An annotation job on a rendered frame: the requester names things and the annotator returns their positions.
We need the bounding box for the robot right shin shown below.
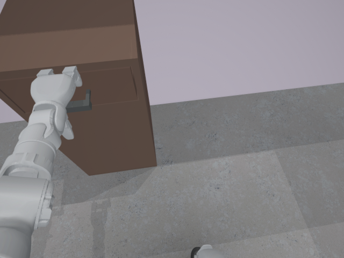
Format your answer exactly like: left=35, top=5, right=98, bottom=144
left=198, top=245, right=212, bottom=252

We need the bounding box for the left robot hand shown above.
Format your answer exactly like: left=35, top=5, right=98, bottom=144
left=31, top=66, right=82, bottom=140

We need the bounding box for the left robot upper arm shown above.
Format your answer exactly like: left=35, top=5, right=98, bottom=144
left=0, top=175, right=55, bottom=258

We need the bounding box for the cabinet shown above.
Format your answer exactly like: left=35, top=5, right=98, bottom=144
left=0, top=0, right=157, bottom=176

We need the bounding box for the robot left forearm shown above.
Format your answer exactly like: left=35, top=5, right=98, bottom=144
left=0, top=100, right=67, bottom=182

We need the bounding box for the handle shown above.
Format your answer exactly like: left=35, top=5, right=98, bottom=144
left=66, top=89, right=92, bottom=113

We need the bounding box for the drawer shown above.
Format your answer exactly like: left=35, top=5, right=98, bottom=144
left=0, top=66, right=138, bottom=113

